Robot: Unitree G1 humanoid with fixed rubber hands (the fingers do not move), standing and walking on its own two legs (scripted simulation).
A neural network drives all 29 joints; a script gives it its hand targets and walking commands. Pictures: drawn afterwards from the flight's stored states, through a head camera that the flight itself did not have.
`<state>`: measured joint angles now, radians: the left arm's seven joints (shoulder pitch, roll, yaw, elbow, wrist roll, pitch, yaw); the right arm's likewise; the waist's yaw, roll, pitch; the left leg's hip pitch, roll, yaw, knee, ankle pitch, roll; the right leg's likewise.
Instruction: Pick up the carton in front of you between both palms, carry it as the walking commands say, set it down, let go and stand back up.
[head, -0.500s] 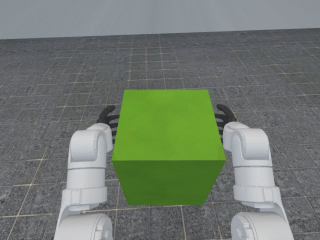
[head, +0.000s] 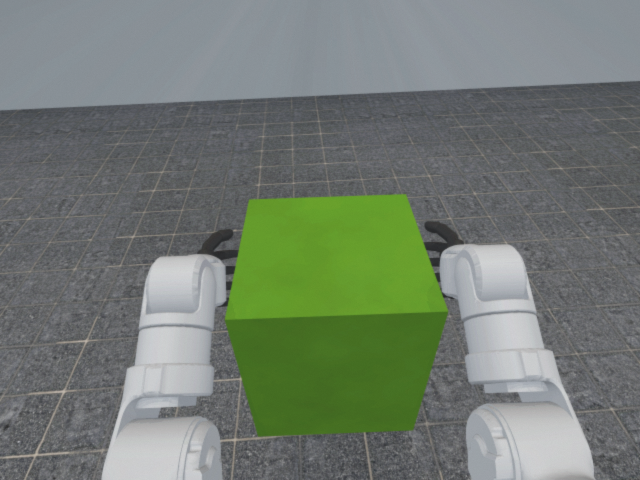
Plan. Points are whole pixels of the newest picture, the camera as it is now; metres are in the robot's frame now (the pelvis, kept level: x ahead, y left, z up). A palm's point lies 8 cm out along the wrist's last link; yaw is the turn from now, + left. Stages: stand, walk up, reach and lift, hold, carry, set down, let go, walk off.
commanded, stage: carry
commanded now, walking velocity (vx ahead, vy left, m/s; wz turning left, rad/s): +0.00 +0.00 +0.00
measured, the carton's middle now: (331, 315) +0.34 +0.00 +0.06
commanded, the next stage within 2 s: none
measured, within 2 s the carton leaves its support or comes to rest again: neither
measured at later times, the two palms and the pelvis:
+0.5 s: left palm (213, 240) +0.42 +0.16 +0.13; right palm (429, 236) +0.42 -0.14 +0.12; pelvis +0.07 +0.01 +0.00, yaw +1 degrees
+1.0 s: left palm (243, 172) +0.62 +0.15 +0.11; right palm (406, 164) +0.64 -0.15 +0.10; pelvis +0.32 -0.02 +0.02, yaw +2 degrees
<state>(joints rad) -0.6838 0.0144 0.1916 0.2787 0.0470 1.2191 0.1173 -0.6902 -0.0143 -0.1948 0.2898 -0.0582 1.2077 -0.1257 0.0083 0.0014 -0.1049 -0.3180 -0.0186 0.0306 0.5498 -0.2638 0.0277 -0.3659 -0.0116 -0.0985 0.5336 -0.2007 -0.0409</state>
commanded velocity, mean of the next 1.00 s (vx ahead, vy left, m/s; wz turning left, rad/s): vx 0.46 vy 0.00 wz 0.00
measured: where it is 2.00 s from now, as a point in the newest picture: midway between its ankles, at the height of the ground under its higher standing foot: (321, 309)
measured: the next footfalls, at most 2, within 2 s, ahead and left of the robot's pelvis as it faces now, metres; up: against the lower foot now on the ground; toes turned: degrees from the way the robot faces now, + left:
right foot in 0.66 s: +0.26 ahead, -0.09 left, +0.00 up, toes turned -4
left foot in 1.14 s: +0.59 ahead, +0.09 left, +0.00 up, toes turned +9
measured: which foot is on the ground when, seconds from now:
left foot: down 0.00-0.66, up 0.68-1.00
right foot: down 0.00-0.36, up 0.38-0.64, down 0.66-1.00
